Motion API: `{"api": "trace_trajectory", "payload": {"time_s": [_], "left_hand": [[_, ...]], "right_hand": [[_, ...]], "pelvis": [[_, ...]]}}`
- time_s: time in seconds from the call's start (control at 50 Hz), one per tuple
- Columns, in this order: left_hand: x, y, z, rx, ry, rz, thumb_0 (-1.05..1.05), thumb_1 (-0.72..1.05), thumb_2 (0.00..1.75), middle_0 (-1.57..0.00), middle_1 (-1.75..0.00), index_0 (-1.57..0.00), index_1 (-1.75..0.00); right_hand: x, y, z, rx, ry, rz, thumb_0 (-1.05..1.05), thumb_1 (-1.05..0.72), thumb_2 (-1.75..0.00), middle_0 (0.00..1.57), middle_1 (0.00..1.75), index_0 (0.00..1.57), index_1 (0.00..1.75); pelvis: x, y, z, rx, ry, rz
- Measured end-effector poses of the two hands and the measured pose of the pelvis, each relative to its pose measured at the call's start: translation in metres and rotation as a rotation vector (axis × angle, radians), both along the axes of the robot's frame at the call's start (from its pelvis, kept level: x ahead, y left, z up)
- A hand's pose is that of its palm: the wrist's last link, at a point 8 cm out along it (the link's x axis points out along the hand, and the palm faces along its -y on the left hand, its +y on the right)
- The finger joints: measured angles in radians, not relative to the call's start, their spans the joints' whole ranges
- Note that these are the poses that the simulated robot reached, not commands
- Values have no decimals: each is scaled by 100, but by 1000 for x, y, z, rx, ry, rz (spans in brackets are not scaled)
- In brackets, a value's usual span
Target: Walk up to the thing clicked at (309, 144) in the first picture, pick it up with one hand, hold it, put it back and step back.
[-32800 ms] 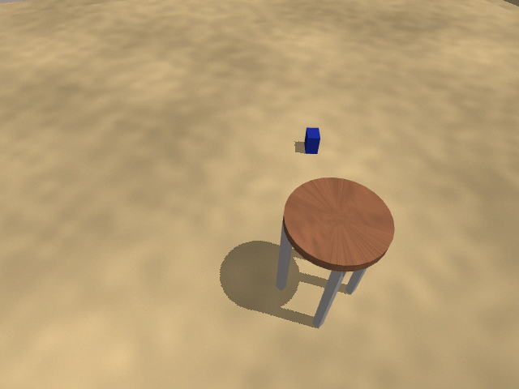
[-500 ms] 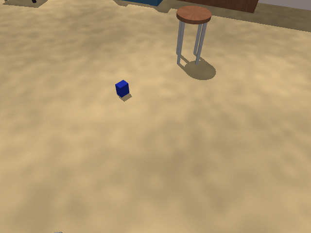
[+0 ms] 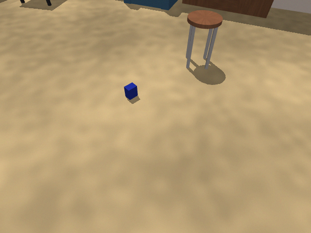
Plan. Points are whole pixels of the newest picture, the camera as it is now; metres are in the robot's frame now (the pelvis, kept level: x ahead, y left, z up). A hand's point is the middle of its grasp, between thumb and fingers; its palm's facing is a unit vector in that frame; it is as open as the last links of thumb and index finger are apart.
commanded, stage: stand
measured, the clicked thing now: (131, 91) +1.39 +0.20 -0.72
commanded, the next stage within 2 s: walk up in 1.88 s
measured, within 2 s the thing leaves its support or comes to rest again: neither
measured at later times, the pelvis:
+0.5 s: pelvis +0.00 +0.00 +0.00, yaw +1 degrees
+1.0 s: pelvis +0.00 +0.00 +0.00, yaw +1 degrees
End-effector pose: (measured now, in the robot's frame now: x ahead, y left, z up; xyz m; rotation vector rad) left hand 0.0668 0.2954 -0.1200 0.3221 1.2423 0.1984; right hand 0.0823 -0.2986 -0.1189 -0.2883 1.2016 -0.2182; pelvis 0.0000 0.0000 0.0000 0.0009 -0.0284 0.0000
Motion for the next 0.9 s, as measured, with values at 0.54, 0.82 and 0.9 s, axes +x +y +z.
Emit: {"api": "trace_trajectory", "payload": {"time_s": [0.54, 0.82, 0.9], "left_hand": [[7, 0, 2, -4, -29, -2, 1, 90, 90, -20, -30, -20, -30], [-1, 4, 0, -4, -12, 8, 1, 90, 90, -20, -30, -20, -30], [-2, 5, 0, -4, -9, 10, 1, 90, 90, -20, -30, -20, -30]], "right_hand": [[-16, 0, -1, -3, 41, 5, 1, -90, -90, 20, 30, 20, 30], [-13, 3, -1, -5, 42, 13, 1, -90, -90, 20, 30, 20, 30], [-10, 4, -1, -4, 38, 17, 1, -90, -90, 20, 30, 20, 30]], "pelvis": [[-1, 0, 1, 0, -2, 18], [0, 2, 0, 0, -2, 22], [1, 3, 0, 1, -2, 22]]}}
